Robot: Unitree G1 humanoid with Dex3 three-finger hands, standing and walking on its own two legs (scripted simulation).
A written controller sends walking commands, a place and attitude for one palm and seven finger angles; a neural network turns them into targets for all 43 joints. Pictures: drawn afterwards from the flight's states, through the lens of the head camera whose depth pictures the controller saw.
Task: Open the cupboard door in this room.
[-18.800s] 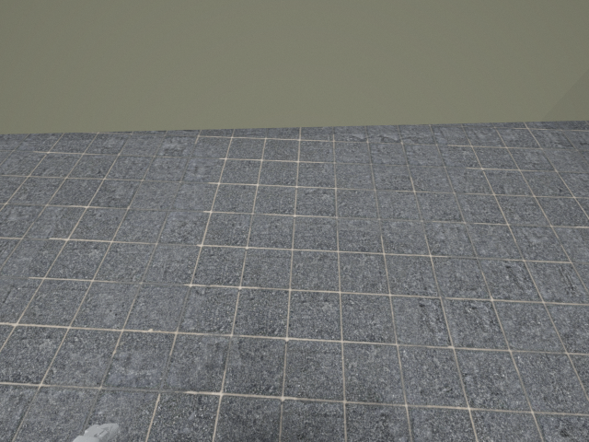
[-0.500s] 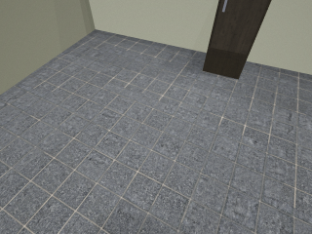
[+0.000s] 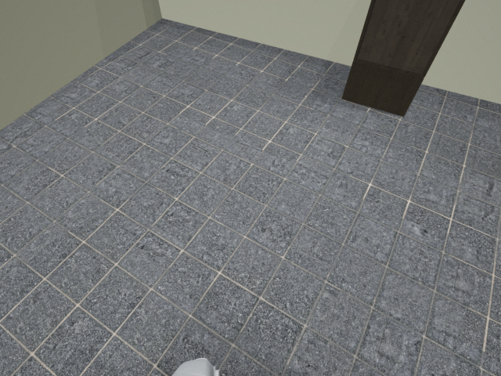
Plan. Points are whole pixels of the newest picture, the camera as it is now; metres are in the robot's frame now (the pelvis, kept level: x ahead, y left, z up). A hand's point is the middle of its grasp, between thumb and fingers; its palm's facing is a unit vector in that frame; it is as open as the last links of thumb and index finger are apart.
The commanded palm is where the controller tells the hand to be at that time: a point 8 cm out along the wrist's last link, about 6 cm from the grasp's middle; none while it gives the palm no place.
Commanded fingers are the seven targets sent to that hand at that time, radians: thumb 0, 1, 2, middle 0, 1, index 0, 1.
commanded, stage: turn or walk to find it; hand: left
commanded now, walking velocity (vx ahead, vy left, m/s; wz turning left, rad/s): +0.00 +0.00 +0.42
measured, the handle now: out of the picture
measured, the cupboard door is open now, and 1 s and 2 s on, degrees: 0 0 0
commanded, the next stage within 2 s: stand and wait in 0.42 s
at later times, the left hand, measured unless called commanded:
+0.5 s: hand out of the picture +0.13 +0.23 -0.15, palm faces +0.20 -0.94 -0.28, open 7.4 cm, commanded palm none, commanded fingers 0.00 0.90 0.90 -0.20 -0.30 -0.20 -0.30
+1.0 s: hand out of the picture -0.01 +0.16 -0.18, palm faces +0.21 -0.96 -0.17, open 7.4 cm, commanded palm none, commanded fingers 0.00 0.90 0.90 -0.20 -0.30 -0.20 -0.30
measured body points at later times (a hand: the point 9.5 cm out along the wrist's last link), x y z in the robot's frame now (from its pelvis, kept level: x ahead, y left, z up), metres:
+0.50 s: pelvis +0.04 +0.00 +0.00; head +0.08 +0.00 +0.45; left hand +0.12 +0.28 -0.12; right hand +0.14 -0.24 -0.15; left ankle +0.03 +0.12 -0.73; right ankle +0.08 -0.14 -0.71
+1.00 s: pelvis +0.03 -0.02 +0.00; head +0.06 +0.01 +0.45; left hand -0.02 +0.21 -0.16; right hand +0.13 -0.24 -0.14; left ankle -0.02 +0.10 -0.73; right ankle +0.04 -0.14 -0.70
